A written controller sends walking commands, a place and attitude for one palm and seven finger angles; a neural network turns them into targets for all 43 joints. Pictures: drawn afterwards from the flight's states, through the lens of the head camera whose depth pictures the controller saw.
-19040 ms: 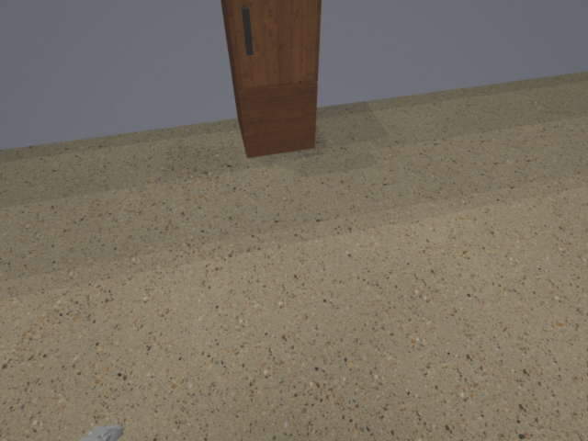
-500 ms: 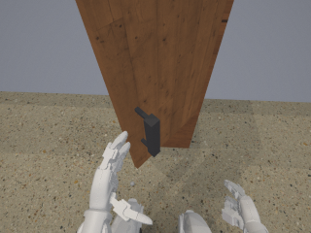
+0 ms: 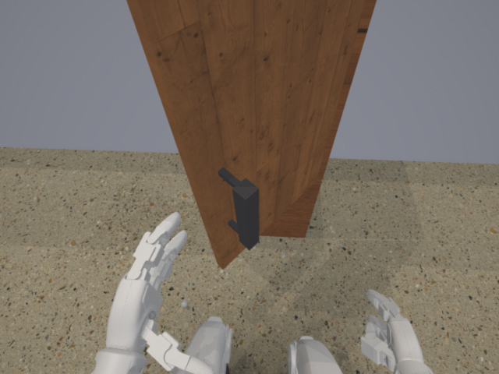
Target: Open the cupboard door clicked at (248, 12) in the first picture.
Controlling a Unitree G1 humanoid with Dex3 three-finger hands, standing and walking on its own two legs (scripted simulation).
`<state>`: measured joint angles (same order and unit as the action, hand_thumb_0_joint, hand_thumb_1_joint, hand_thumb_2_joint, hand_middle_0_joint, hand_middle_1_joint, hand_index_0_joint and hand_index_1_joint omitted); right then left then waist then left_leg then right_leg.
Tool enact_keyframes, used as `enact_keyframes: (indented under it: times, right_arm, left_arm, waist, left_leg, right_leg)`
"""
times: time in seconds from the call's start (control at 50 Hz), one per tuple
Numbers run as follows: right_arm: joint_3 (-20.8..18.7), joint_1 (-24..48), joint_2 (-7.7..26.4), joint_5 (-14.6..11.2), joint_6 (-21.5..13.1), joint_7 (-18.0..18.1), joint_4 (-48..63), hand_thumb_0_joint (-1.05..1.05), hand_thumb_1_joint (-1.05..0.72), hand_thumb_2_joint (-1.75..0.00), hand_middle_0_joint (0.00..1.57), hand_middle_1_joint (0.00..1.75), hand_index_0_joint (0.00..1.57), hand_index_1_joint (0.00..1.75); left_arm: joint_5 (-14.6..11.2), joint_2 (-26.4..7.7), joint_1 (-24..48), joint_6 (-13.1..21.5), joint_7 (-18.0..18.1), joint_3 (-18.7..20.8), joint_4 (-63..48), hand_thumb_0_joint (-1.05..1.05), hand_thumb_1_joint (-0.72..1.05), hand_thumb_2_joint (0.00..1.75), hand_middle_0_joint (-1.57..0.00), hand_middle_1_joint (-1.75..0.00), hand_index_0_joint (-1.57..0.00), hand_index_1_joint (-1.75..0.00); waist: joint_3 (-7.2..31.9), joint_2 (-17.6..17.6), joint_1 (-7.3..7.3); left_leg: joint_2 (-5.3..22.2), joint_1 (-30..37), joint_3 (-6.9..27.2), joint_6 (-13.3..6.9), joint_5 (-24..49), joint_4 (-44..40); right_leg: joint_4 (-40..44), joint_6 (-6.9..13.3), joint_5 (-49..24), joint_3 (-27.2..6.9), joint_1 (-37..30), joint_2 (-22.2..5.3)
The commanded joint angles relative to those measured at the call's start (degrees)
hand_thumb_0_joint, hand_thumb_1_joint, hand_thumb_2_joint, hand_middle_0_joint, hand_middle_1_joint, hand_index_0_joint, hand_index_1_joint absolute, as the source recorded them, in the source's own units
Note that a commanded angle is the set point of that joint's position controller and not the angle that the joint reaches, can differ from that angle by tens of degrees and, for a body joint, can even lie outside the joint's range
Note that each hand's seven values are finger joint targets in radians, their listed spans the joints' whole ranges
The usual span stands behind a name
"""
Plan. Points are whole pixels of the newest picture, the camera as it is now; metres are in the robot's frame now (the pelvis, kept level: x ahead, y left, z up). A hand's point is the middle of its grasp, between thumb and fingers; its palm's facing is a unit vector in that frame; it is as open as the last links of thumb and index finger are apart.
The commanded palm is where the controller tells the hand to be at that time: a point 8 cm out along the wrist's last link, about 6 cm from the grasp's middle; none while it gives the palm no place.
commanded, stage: draw the hand back to the body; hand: left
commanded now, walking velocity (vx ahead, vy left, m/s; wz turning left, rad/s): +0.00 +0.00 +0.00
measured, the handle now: (238, 210) +0.36 +0.05 +0.04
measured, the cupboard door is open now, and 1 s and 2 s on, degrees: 49 49 49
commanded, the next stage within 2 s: step back with the hand held close in 1.44 s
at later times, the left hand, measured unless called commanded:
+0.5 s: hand (82, 295) +0.20 +0.18 +0.16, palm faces +0.08 -0.96 -0.25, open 15.5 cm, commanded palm +0.17 +0.24 +0.19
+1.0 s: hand out of the picture +0.22 +0.27 +0.27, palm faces +0.40 -0.81 -0.42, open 9.8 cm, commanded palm +0.18 +0.32 +0.30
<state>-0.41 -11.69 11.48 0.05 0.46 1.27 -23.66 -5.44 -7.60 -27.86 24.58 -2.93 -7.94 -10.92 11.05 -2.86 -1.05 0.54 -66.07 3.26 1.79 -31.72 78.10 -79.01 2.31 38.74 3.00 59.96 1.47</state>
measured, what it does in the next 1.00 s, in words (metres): rises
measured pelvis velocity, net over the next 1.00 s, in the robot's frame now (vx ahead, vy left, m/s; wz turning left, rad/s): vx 0.05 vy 0.02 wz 0.00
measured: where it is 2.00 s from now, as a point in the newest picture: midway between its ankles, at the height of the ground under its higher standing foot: outside the picture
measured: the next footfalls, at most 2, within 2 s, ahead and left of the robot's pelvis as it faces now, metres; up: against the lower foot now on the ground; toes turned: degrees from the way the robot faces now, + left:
none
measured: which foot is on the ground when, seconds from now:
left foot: down 0.00-1.00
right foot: down 0.00-1.00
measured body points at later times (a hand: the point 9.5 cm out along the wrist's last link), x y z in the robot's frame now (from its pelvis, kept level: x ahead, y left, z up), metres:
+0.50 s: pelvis +0.02 +0.02 +0.08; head +0.03 +0.00 +0.53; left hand +0.19 +0.23 +0.17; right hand +0.21 -0.21 +0.01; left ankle +0.05 +0.14 -0.60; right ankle +0.00 -0.10 -0.60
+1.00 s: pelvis +0.05 +0.02 +0.13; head +0.02 +0.00 +0.58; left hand +0.20 +0.31 +0.30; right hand +0.24 -0.18 +0.05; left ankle +0.05 +0.14 -0.60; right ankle +0.00 -0.10 -0.60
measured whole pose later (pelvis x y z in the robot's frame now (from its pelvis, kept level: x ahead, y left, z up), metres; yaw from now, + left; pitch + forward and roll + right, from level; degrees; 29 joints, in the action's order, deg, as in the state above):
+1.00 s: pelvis +0.05 +0.02 +0.13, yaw +0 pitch -1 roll +0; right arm 3.5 -12.7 12.8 -1.1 -4.2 6.0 -31.5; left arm -3.5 -20.2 -31.4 1.8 7.6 15.4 -26.0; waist 3.4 -3.8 -3.7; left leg -0.7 -15.7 0.8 -0.8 -17.6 34.0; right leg -31.6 -0.3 21.4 0.4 9.4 -0.2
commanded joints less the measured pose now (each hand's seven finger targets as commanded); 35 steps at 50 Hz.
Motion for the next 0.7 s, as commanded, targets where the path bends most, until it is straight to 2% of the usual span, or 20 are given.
enact_keyframes:
  times: [0.0,0.1,0.24,0.26,0.3,0.34,0.36,0.38,0.4,0.44,0.46,0.54,0.56,0.6,0.64,0.68]
  right_arm:
    - [-2.2,1.45,5.52,-0.95,-2.43,1.31,11.24,0.0,-0.9,-0.9,0.2,0.3,0.2,0.3]
    - [-1.68,0.88,6.46,-1.43,-2.98,2.33,11.14,0.0,-0.9,-0.9,0.2,0.3,0.2,0.3]
    - [-1.44,0.85,6.55,-1.75,-3.68,2.55,11.78,0.0,-0.9,-0.9,0.2,0.3,0.2,0.3]
    - [-1.49,0.81,6.52,-1.93,-3.8,2.61,12.03,0.0,-0.9,-0.9,0.2,0.3,0.2,0.3]
    - [-1.41,0.63,6.53,-2.12,-3.92,2.66,11.82,0.0,-0.9,-0.9,0.2,0.3,0.2,0.3]
    - [-1.34,0.83,6.72,-2.35,-4.16,2.68,11.89,0.0,-0.9,-0.9,0.2,0.3,0.2,0.3]
    - [-1.04,0.69,6.53,-2.36,-2.53,4.67,13.17,0.0,-0.9,-0.9,0.2,0.3,0.2,0.3]
    - [-0.34,-0.01,5.57,-2.26,-1.95,5.44,14.0,0.0,-0.9,-0.9,0.2,0.3,0.2,0.3]
    - [-0.12,-0.26,5.7,-2.13,-1.56,5.81,13.24,0.0,-0.9,-0.9,0.2,0.3,0.2,0.3]
    - [0.25,0.25,5.95,-1.91,-1.14,6.49,12.49,0.0,-0.9,-0.9,0.2,0.3,0.2,0.3]
    - [0.44,0.44,6.16,-1.77,-1.13,6.77,12.26,0.0,-0.9,-0.9,0.2,0.3,0.2,0.3]
    - [1.42,1.46,6.61,-1.56,-2.41,7.35,10.53,0.0,-0.9,-0.9,0.2,0.3,0.2,0.3]
    - [1.5,1.49,6.47,-1.66,-2.91,7.35,10.18,0.0,-0.9,-0.9,0.2,0.3,0.2,0.3]
    - [1.67,1.9,6.6,-1.51,-3.81,7.22,9.1,0.0,-0.9,-0.9,0.2,0.3,0.2,0.3]
    - [1.74,2.81,6.7,-1.36,-4.59,6.97,8.03,0.0,-0.9,-0.9,0.2,0.3,0.2,0.3]
    - [1.85,3.31,6.6,-1.4,-5.4,6.61,6.96,0.0,-0.9,-0.9,0.2,0.3,0.2,0.3]
  left_arm:
    - [-2.58,-3.52,-4.06,0.81,0.3,4.79,-16.15,0.0,-0.5,0.3,-0.15,-0.3,-0.15,-0.3]
    - [-3.72,-4.89,-3.4,-1.56,-1.88,5.34,-16.19,0.0,-0.5,0.3,-0.15,-0.3,-0.15,-0.3]
    - [-6.15,-8.55,-6.34,-2.15,-3.38,10.52,-19.48,0.0,-0.5,0.3,-0.15,-0.3,-0.15,-0.3]
    - [-6.4,-8.57,-6.51,-2.29,-3.49,10.83,-20.32,0.0,-0.47,0.32,-0.15,-0.3,-0.15,-0.3]
    - [-7.29,-9.56,-7.38,-2.79,-3.87,12.59,-20.89,0.0,-0.4,0.34,-0.15,-0.3,-0.15,-0.3]
    - [-7.86,-9.53,-7.34,-3.4,-4.57,12.54,-22.19,0.0,-0.32,0.37,-0.16,-0.3,-0.16,-0.3]
    - [-0.08,-17.24,-11.1,-8.97,1.55,13.3,-24.21,0.0,-0.29,0.39,-0.16,-0.3,-0.16,-0.3]
    - [0.55,-13.43,-11.48,-12.24,4.29,11.57,-26.06,0.0,-0.26,0.4,-0.16,-0.3,-0.16,-0.3]
    - [1.52,-12.5,-11.47,-14.6,6.01,10.66,-25.87,0.0,-0.22,0.42,-0.16,-0.3,-0.16,-0.3]
    - [2.54,-14.21,-10.51,-17.81,8.28,12.56,-25.42,0.0,-0.15,0.45,-0.16,-0.3,-0.16,-0.3]
    - [2.67,-14.44,-9.99,-18.69,8.84,12.73,-26.16,0.0,-0.12,0.47,-0.16,-0.3,-0.16,-0.3]
    - [3.18,-16.74,-5.41,-20.31,10.91,15.55,-25.88,0.0,0.02,0.52,-0.17,-0.3,-0.17,-0.3]
    - [3.27,-16.1,-5.05,-20.42,11.17,15.32,-26.39,0.0,0.06,0.54,-0.17,-0.3,-0.17,-0.3]
    - [3.24,-16.93,-4.88,-20.63,11.52,16.86,-26.46,0.0,0.13,0.57,-0.17,-0.3,-0.17,-0.3]
    - [3.07,-18.31,-5.39,-20.82,11.83,19.3,-26.15,0.0,0.2,0.6,-0.18,-0.3,-0.18,-0.3]
    - [2.93,-17.96,-4.76,-20.59,11.72,20.05,-26.55,0.0,0.27,0.63,-0.18,-0.3,-0.18,-0.3]
  waist:
    - [13.67,5.51,1.23]
    - [7.78,4.72,2.7]
    - [6.04,0.95,1.15]
    - [5.61,1.61,1.42]
    - [5.07,1.05,1.16]
    - [4.91,-0.18,1.21]
    - [7.57,-1.87,-2.4]
    - [4.54,-1.0,-0.44]
    - [3.05,-2.05,-0.29]
    - [0.88,1.31,0.03]
    - [0.38,1.61,0.07]
    - [-1.61,1.21,0.01]
    - [-1.73,0.3,0.03]
    - [-2.12,-0.09,-0.39]
    - [-2.03,1.42,-1.09]
    - [-3.13,0.29,-1.04]
  left_leg:
    - [-1.55,18.05,-1.82,-3.5,11.62,-13.42]
    - [-1.36,21.18,-1.21,-3.6,9.56,-17.35]
    - [-1.36,26.67,-0.97,-3.47,11.33,-22.58]
    - [-1.26,27.75,-1.04,-3.47,11.62,-23.17]
    - [-1.23,29.07,-1.05,-3.36,12.2,-24.35]
    - [-1.12,30.64,-0.81,-3.47,13.21,-25.57]
    - [-0.53,34.2,-2.11,-3.36,14.69,-29.56]
    - [-0.48,35.37,-2.14,-3.57,15.05,-30.49]
    - [-0.41,36.3,-2.11,-3.59,15.32,-31.27]
    - [-0.18,37.49,-1.78,-3.84,16.61,-32.62]
    - [-0.11,38.47,-2.0,-3.93,16.69,-33.33]
    - [-0.24,42.76,-1.53,-3.97,16.08,-37.22]
    - [-0.09,44.37,-1.43,-3.91,16.95,-38.05]
    - [0.03,46.25,-1.23,-3.77,17.96,-39.82]
    - [-0.13,47.33,-1.17,-3.82,19.23,-41.28]
    - [-0.03,49.22,-1.39,-3.63,20.88,-42.58]
  right_leg:
    - [20.57,-1.66,-20.17,-2.82,-14.17,-0.01]
    - [24.24,-1.78,-16.73,-1.43,-14.01,0.23]
    - [27.31,-1.32,-17.17,-0.04,-18.68,0.71]
    - [27.85,-1.45,-17.69,0.09,-18.85,0.78]
    - [28.96,-1.48,-18.42,0.1,-20.07,0.9]
    - [29.65,-1.43,-19.15,0.54,-21.33,0.98]
    - [33.59,-0.56,-20.58,-3.17,-24.19,-1.04]
    - [34.75,-0.79,-20.83,-2.11,-24.13,-1.15]
    - [35.56,-0.92,-21.15,-1.73,-24.88,-1.22]
    - [37.72,-1.11,-22.2,-1.01,-26.67,-0.99]
    - [38.66,-1.33,-22.36,-1.11,-27.52,-1.06]
    - [42.58,-1.29,-21.09,-0.86,-30.76,-1.16]
    - [42.79,-1.28,-21.93,-0.74,-31.23,-1.27]
    - [43.89,-1.24,-23.04,-0.52,-33.19,-1.31]
    - [45.27,-1.22,-24.38,-0.46,-36.08,-1.4]
    - [46.25,-1.32,-26.18,-0.39,-37.22,-1.44]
